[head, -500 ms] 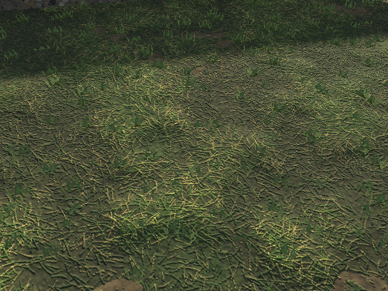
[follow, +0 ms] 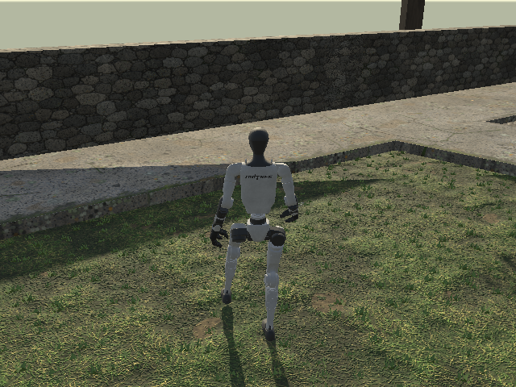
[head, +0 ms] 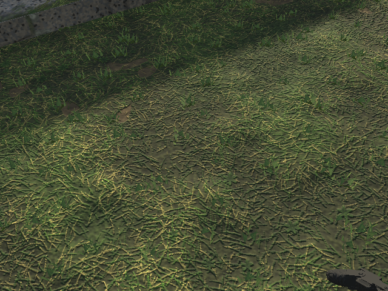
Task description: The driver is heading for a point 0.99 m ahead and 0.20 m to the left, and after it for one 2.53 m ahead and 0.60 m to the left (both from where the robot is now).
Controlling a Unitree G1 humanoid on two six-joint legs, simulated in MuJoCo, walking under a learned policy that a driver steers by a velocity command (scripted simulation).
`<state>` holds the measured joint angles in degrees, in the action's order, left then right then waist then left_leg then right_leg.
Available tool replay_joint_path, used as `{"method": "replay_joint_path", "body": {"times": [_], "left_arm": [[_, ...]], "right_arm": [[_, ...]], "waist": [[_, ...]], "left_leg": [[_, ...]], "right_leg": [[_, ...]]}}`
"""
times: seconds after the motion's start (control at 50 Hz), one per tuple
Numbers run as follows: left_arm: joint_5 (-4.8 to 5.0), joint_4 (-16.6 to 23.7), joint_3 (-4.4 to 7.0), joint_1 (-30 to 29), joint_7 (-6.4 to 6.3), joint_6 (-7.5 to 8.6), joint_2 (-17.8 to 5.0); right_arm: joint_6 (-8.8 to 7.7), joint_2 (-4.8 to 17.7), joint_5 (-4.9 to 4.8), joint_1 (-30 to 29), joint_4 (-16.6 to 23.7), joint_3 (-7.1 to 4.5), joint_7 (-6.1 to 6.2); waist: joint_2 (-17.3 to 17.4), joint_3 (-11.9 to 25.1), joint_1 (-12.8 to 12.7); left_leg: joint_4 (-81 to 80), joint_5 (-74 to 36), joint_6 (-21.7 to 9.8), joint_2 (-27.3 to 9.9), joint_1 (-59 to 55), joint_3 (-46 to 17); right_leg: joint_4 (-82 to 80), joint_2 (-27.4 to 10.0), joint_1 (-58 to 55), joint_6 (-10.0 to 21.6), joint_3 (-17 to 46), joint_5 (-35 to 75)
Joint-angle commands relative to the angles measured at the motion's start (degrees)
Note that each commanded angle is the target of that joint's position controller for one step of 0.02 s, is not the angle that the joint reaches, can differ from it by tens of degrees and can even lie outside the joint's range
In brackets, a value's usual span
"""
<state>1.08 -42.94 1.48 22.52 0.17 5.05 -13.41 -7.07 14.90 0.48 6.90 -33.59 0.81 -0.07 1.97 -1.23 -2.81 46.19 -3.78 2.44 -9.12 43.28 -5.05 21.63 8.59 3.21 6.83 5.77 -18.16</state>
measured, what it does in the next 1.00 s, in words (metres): walks ahead: left foot, then right foot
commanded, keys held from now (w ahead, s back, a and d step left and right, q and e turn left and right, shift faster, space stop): w+q+shift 0.36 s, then w+shift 0.20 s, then w+e+shift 0.22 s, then e+shift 0.12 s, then shift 0.10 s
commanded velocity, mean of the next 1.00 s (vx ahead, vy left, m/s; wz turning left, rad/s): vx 0.91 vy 0.00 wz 0.11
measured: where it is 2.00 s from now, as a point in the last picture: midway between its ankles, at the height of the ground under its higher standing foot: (152, 151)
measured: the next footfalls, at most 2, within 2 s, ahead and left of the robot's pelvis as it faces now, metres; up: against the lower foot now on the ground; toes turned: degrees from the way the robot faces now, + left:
left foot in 0.18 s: +0.39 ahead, +0.16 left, +0.00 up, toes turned +5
right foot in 0.64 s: +0.86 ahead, +0.12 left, +0.00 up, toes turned +22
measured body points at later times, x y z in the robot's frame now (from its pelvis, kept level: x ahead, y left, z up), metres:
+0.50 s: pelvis +0.46 +0.12 +0.00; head +0.48 +0.14 +0.45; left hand +0.66 +0.40 -0.04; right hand +0.52 -0.14 -0.11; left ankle +0.35 +0.16 -0.74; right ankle +0.75 +0.01 -0.67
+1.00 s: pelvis +0.93 +0.23 -0.01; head +0.96 +0.23 +0.44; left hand +0.81 +0.49 -0.13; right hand +1.25 +0.08 -0.02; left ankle +1.13 +0.39 -0.70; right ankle +0.83 +0.11 -0.74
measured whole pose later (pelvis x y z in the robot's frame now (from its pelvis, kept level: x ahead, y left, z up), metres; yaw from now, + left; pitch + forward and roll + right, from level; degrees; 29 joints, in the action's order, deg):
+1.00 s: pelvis +0.93 +0.23 -0.01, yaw +6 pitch +0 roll -1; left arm 2.0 -47.0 3.8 31.5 -1.5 2.3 -15.2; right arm -8.4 15.1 1.8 -4.7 -32.1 0.1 -1.1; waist 1.3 -3.4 -8.0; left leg 28.0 -10.5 1.3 1.4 33.3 -8.8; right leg 24.8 7.9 0.2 4.2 14.5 -22.7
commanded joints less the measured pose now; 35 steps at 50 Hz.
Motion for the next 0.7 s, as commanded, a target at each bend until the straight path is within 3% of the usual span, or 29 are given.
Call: {"method": "replay_joint_path", "body": {"times": [0.02, 0.06, 0.1, 0.12, 0.14, 0.16, 0.18, 0.2, 0.22, 0.24, 0.26, 0.28, 0.3, 0.36, 0.42, 0.46, 0.52, 0.56, 0.6, 0.62, 0.64, 0.66, 0.68, 0.7], "left_arm": [[0.62, 1.58, 2.66, 1.85, 0.12, 1.85, -11.12], [0.08, -0.03, 2.61, 3.11, 0.29, 1.29, -11.32], [-1.16, -0.46, 2.76, 1.43, 0.07, 0.27, -12.49], [-2.34, -0.21, 2.92, 0.02, -0.08, -0.27, -13.39], [-3.80, 0.36, 3.14, -1.97, -0.21, -0.96, -14.39], [-4.26, 1.57, 3.27, -6.15, -0.46, -1.60, -14.93], [-4.56, 3.21, 2.75, -8.85, -1.10, -1.44, -13.51], [-2.58, 5.29, -0.22, 3.03, 0.61, 0.36, -2.12], [-0.29, 5.56, -0.35, -1.31, 1.13, 2.55, -7.88], [1.32, 7.32, 0.35, -7.87, 1.52, 3.83, -10.89], [0.25, 8.80, -0.22, -12.90, 1.28, 4.68, -10.49], [-1.12, 9.46, -0.14, -15.76, 0.94, 5.14, -9.35], [-1.60, 9.60, -0.04, -14.27, 0.88, 4.95, -8.86], [-2.48, 9.40, 0.17, -13.43, 0.36, 3.58, -8.97], [-2.99, 12.42, -0.99, -21.96, 0.51, 3.43, -6.45], [-2.93, 14.00, -1.67, -26.79, 1.04, 3.94, -3.94], [-1.34, 15.65, -0.39, -31.00, 1.00, 4.28, -6.05], [-0.51, 16.69, 0.48, -32.81, 1.20, 4.47, -7.41], [0.39, 16.34, 2.09, -28.16, 1.20, 4.56, -10.43], [1.47, 15.15, 3.18, -21.03, 0.82, 4.13, -12.36], [2.23, 11.98, 3.82, -7.18, 0.11, 3.08, -13.38], [0.97, 7.85, 3.60, 9.36, -0.36, 1.87, -14.97], [0.88, 4.53, 4.29, 10.72, 1.32, 2.45, -17.50], [0.40, 4.76, 3.64, 9.51, 1.05, 1.97, -10.50]], "right_arm": [[-0.55, 3.64, -1.83, -9.07, 3.80, -0.76, -0.35], [-0.76, 4.73, -2.79, -11.38, 4.37, -1.36, -1.24], [-1.00, 6.27, -2.92, -8.51, 4.05, -2.42, -2.44], [-0.72, 8.03, -3.11, -4.37, 3.31, -3.45, -2.70], [-0.06, 10.42, -3.59, 3.39, 1.76, -4.77, -2.64], [0.84, 12.51, -3.67, 15.93, -1.22, -5.90, -2.29], [2.04, 15.42, -3.29, 29.11, -4.63, -6.77, -1.65], [1.35, 18.79, -1.94, 27.21, -5.99, -7.24, -2.38], [1.35, 12.31, -1.46, 27.15, -4.85, -6.56, -2.20], [1.31, 10.34, -0.49, 23.81, -3.98, -6.19, -1.83], [1.22, 10.44, -0.47, 21.20, -3.39, -6.24, -2.23], [1.06, 9.91, -0.56, 18.67, -3.21, -5.98, -2.60], [0.92, 8.97, -0.33, 16.42, -2.74, -5.58, -2.49], [1.28, 7.42, -2.25, 15.17, -3.29, -5.16, -1.76], [1.48, 7.27, -2.19, 16.17, -5.22, -4.89, -0.02], [1.43, 7.23, -2.16, 19.28, -7.30, -4.83, 0.21], [1.15, 7.63, -2.65, 22.85, -10.40, -4.88, -0.02], [1.92, 6.97, -2.24, 24.61, -12.67, -4.71, 0.41], [2.70, 9.39, -0.79, 24.62, -13.81, -5.24, 0.74], [3.19, 10.95, 0.78, 23.30, -13.89, -5.50, 0.66], [3.71, 11.66, 1.97, 17.56, -12.59, -5.51, 0.68], [3.48, 8.64, 3.14, 13.62, -10.08, -4.49, 1.05], [2.23, 0.81, -0.48, 25.11, -10.37, -2.08, 0.14], [0.70, 6.25, -2.26, 20.93, -9.51, -2.38, -0.34]], "waist": [[-5.33, -5.56, -4.76], [-5.44, -6.51, -5.59], [-6.43, -3.97, -2.51], [-8.31, 0.08, 0.48], [-10.86, 5.55, 5.19], [-10.85, 10.89, 12.16], [-4.08, 16.09, 17.93], [21.93, 19.57, 6.13], [16.07, 21.66, 10.24], [8.54, 13.47, 10.31], [-1.95, 8.86, 9.20], [-6.45, 4.35, 7.02], [-4.86, 3.11, 4.07], [-2.53, -1.88, 1.73], [-0.55, -6.57, 4.76], [1.03, -6.27, 8.06], [2.23, -5.98, 10.41], [2.79, -5.71, 10.20], [5.23, -0.84, 6.63], [7.42, 4.19, 2.05], [8.64, 10.68, -6.09], [0.08, 20.96, -11.17], [-30.15, 29.08, -3.22], [-19.45, 22.98, -5.63]], "left_leg": [[-12.86, -10.60, -0.67, 3.97, -13.47, 7.22], [-17.50, -9.21, -3.27, 4.54, -7.59, 6.66], [-17.65, -3.55, -6.32, 7.32, -7.27, 7.74], [-15.27, 0.68, -7.66, 9.67, -10.70, 9.21], [-11.83, 5.04, -9.07, 11.56, -17.21, 10.12], [-10.94, 5.20, -10.30, 12.49, -30.26, 10.74], [-8.22, 9.84, -11.67, 8.92, -49.82, 3.25], [-18.33, 36.56, -24.01, -3.73, -68.66, -32.28], [-31.09, 47.30, -23.31, -5.66, -71.50, -48.11], [-31.30, 43.89, -20.45, -5.31, -65.92, -42.27], [-31.65, 35.09, -19.34, -3.09, -56.56, -37.25], [-32.33, 28.11, -19.52, -0.60, -48.91, -32.68], [-33.23, 23.62, -20.20, 1.57, -44.26, -29.33], [-35.17, 16.68, -20.80, 4.50, -36.32, -23.48], [-37.05, 8.27, -18.28, 7.84, -25.83, -14.46], [-38.70, 8.43, -15.95, 8.42, -20.11, -12.08], [-37.91, 6.84, -14.30, 5.88, -28.20, -13.32], [-34.00, -4.16, -12.83, 4.12, -38.62, -13.24], [-25.67, -33.19, -11.03, 2.59, -48.13, -10.58], [-16.38, -47.32, -10.41, 1.84, -50.36, -9.19], [-2.22, -53.57, -9.27, 1.98, -45.58, -6.76], [19.82, -31.76, -8.87, 5.65, -31.53, -5.33], [43.57, 29.01, -2.11, 17.27, -6.53, -4.16], [42.13, 28.08, -5.05, 12.58, 2.88, -6.14]], "right_leg": [[-13.93, -12.17, 13.13, 7.11, 2.98, 7.93], [-13.42, -15.73, 0.87, 5.76, 1.63, 14.97], [-8.65, -18.29, -8.90, 3.46, -1.10, 35.78], [-3.49, -18.64, -12.84, 2.22, -2.43, 51.64], [5.39, -18.86, -15.04, 1.35, -3.56, 66.57], [19.50, -18.24, -10.55, 0.02, -5.97, 74.34], [41.02, -15.91, 4.73, -1.82, -7.18, 61.60], [63.32, -3.15, 33.57, -6.21, -3.09, -4.46], [65.13, -3.40, 39.66, -4.31, 2.66, -6.27], [62.42, -7.06, 43.15, -2.45, 4.18, -2.17], [57.17, -8.64, 40.21, -1.71, 3.44, 0.05], [52.37, -9.34, 38.55, -1.89, 3.05, 0.64], [49.22, -10.42, 36.03, -2.45, 4.03, 1.88], [39.87, -11.72, 35.82, -5.98, 2.42, 2.38], [23.29, -11.13, 31.90, -8.78, -2.80, 17.35], [14.96, -9.43, 22.77, -8.65, -5.27, 30.46], [7.27, -8.20, 21.31, -7.46, -4.57, 34.37], [3.42, -7.46, 24.27, -6.05, -5.01, 30.73], [4.67, -4.30, 21.34, -3.53, -9.26, 23.13], [6.62, -3.43, 15.03, -1.90, -10.50, 19.81], [8.16, -6.48, 1.91, 0.30, -9.00, 20.21], [14.83, -15.10, -19.42, 3.86, 3.27, 12.75], [4.10, -29.01, -39.83, 18.50, 40.79, -5.64], [-4.03, -26.26, -37.69, 15.48, 48.92, -20.39]]}}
